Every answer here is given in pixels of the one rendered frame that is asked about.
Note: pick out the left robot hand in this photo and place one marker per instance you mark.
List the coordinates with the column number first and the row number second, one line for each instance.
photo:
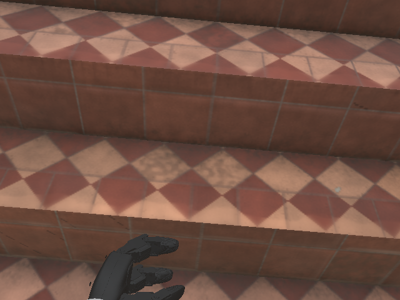
column 117, row 279

